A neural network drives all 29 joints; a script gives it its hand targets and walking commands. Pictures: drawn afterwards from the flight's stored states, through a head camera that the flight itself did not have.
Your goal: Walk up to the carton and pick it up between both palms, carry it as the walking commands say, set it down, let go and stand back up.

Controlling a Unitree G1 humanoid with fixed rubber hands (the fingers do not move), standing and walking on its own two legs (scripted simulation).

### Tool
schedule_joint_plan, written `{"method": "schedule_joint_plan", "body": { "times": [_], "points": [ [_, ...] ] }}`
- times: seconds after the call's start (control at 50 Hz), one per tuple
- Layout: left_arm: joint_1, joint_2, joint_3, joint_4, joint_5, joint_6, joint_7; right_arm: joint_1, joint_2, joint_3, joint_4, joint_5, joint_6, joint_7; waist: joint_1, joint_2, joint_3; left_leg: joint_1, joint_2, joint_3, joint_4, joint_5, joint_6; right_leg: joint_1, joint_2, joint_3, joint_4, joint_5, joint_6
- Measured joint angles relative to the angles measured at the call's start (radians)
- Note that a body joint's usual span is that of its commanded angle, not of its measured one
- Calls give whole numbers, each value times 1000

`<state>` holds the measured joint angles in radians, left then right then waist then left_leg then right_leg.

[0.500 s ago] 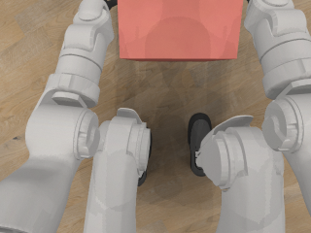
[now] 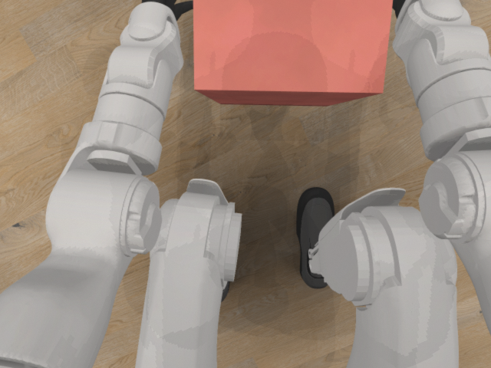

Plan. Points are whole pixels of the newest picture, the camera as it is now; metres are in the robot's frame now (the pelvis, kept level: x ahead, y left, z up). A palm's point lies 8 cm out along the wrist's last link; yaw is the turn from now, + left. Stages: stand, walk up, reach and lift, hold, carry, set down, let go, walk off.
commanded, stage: set down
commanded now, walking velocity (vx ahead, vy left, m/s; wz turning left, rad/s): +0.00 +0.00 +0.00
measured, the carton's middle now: (281, 23) +0.54 -0.02 -0.22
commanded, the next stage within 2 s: none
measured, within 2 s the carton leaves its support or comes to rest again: neither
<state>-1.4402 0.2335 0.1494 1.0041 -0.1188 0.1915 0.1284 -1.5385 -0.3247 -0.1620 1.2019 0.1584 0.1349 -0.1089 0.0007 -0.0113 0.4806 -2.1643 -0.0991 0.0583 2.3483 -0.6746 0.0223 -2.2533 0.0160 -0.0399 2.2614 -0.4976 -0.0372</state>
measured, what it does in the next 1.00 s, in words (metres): stands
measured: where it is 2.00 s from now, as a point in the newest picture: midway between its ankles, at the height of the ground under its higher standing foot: (265, 262)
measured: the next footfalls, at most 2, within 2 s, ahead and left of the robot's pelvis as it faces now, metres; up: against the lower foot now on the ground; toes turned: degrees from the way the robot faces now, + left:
none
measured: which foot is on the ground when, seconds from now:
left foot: down 0.00-1.00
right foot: down 0.00-1.00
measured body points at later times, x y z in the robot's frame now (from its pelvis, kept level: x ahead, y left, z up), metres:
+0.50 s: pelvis +0.00 +0.00 +0.00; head +0.36 +0.00 +0.26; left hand +0.55 +0.14 -0.16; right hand +0.57 -0.17 -0.16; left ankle +0.10 +0.10 -0.31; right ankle +0.14 -0.11 -0.31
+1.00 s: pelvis +0.00 +0.00 +0.02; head +0.37 +0.00 +0.26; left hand +0.55 +0.17 -0.17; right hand +0.56 -0.20 -0.17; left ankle +0.10 +0.10 -0.31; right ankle +0.14 -0.11 -0.31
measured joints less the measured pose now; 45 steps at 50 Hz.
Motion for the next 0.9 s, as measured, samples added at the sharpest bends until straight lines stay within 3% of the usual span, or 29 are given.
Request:
{"method": "schedule_joint_plan", "body": {
  "times": [0.5, 0.72, 0.9],
  "points": [
    [3, -1, 20, 28, 26, -52, -28, 1, 0, -31, 28, -38, -47, 35, 2, -1, 5, 9, 0, -1, 3, -8, -5, 5, 3, 0, 5, -6, 2],
    [16, 38, -67, 26, -62, -104, 21, 9, -22, 53, 4, 36, -70, -15, -1, 17, 41, 40, 4, -1, -46, -7, 2, 40, 13, 9, -44, -8, 14],
    [48, 89, -95, -20, -112, -96, 22, 59, -75, 79, -52, 83, -66, -9, 6, 17, 42, 33, 1, -2, -60, 0, 3, 36, 11, 10, -57, -5, 14]
  ]
}}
